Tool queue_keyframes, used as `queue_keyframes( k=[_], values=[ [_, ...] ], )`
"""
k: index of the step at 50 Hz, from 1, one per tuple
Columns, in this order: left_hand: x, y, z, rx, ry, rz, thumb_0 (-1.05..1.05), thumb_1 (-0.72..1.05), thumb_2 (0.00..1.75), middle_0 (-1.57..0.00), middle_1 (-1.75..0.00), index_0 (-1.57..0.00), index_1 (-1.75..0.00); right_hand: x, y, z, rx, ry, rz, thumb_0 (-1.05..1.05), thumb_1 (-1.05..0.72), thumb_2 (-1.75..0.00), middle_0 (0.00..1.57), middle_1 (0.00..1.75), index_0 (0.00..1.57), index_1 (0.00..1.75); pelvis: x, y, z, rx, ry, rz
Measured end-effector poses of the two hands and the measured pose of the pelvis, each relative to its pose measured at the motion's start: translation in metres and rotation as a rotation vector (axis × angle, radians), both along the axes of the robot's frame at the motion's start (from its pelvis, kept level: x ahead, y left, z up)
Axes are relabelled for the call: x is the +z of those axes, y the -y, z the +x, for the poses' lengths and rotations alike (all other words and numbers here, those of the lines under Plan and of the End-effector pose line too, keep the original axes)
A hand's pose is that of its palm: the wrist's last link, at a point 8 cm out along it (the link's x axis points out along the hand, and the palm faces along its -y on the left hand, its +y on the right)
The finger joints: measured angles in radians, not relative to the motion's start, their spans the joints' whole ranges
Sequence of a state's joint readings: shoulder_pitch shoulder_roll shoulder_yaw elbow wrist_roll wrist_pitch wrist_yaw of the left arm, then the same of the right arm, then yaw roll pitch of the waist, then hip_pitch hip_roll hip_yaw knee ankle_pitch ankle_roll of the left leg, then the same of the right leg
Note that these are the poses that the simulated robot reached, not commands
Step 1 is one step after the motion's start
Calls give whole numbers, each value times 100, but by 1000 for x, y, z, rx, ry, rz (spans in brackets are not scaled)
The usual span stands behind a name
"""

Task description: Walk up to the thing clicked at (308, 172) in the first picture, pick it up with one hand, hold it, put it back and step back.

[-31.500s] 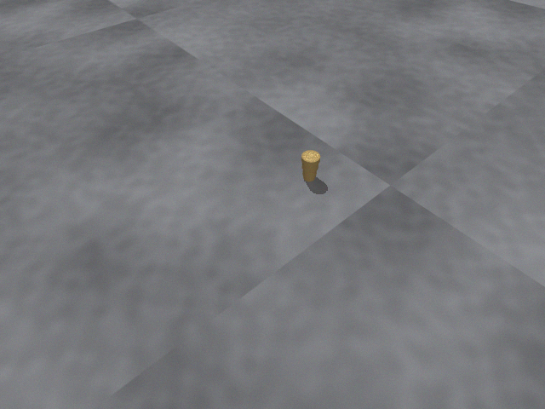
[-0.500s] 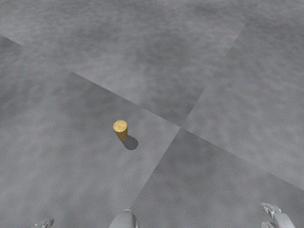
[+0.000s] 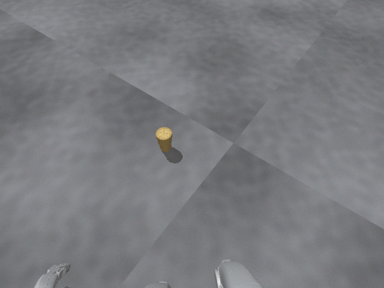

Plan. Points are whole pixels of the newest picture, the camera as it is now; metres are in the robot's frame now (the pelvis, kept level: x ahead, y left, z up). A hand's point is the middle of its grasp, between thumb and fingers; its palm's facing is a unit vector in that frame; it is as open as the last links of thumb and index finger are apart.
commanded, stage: step back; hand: left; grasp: from the side
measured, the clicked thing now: (164, 141) +0.94 +0.19 -0.68
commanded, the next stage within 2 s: stand in 1.36 s
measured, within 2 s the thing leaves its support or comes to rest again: neither
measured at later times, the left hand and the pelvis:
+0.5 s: hand out of the picture -0.07 +0.27 -0.13, palm faces +0.02 -0.90 -0.43, open 7.4 cm; pelvis -0.13 -0.01 +0.00, yaw +1 degrees
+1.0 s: hand out of the picture -0.04 +0.26 -0.15, palm faces +0.02 -0.93 -0.36, open 7.4 cm; pelvis -0.11 +0.00 +0.00, yaw +1 degrees
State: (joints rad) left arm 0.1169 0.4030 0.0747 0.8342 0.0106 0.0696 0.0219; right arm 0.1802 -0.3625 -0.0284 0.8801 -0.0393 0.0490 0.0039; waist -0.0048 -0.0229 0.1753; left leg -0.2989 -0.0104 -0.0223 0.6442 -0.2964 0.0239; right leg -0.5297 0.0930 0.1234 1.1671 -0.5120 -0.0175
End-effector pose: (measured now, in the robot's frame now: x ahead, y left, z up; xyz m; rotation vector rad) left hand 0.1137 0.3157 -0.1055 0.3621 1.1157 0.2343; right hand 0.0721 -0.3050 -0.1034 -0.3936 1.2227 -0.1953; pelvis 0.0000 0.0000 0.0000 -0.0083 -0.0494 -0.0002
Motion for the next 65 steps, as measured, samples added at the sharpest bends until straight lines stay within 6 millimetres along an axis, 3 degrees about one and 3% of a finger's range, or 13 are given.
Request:
queue_keyframes(
  k=[5, 9, 16, 24, 31, 38, 45, 54, 65],
  values=[
    [-1, 5, -49, -10, -40, -3, 1, 91, 90, -21, -30, -20, -30, 7, 6, -12, 8, 70, -5, 0, -90, -90, 21, 31, 21, 30, 2, 5, -35, -31, -12, -10],
    [-5, 14, -90, -34, -79, 17, 1, 91, 90, -21, -30, -20, -30, -1, 19, -26, 5, 138, 10, 0, -90, -90, 21, 31, 21, 30, -7, 15, -65, -67, -15, 2],
    [8, 30, -160, -12, -109, 24, 1, 90, 90, -21, -30, -21, -30, -9, 31, -80, -48, 113, 42, 0, -90, -90, 20, 30, 21, 30, 0, 24, -105, -71, 6, 19],
    [14, 12, -187, 30, -36, 33, 1, 90, 90, -21, -30, -21, -30, -17, 27, -148, -17, -34, 35, 0, -90, -90, 20, 30, 21, 30, -1, 16, -130, 9, -8, 18],
    [7, 2, -197, 33, -80, 1, 1, 90, 90, -21, -30, -20, -30, -6, 9, -170, -38, -14, 44, 0, -90, -90, 20, 30, 21, 30, 5, 10, -137, 4, -2, 30],
    [5, 19, -182, 4, -46, -7, 1, 91, 90, -21, -30, -20, -30, -8, 21, -162, -59, 18, 51, 0, -90, -90, 20, 31, 21, 30, 3, 21, -134, -5, 10, -11],
    [8, 25, -176, 29, -5, -30, 1, 90, 90, -21, -30, -20, -30, -3, 22, -131, -11, 24, 32, 0, -90, -90, 20, 30, 21, 30, 6, 17, -122, 15, 3, 0],
    [-7, 8, -157, 39, -73, -51, 1, 91, 90, -21, -30, -20, -30, -1, 0, -96, -5, 52, 25, 0, -90, -90, 20, 30, 21, 30, 3, 1, -100, 4, -4, 8],
    [2, 11, -120, 24, -54, -47, 1, 91, 90, -21, -30, -20, -30, 4, -20, -44, 0, 113, 77, 0, -90, -90, 20, 30, 21, 30, 12, 0, -83, -8, -15, 2]
  ],
)
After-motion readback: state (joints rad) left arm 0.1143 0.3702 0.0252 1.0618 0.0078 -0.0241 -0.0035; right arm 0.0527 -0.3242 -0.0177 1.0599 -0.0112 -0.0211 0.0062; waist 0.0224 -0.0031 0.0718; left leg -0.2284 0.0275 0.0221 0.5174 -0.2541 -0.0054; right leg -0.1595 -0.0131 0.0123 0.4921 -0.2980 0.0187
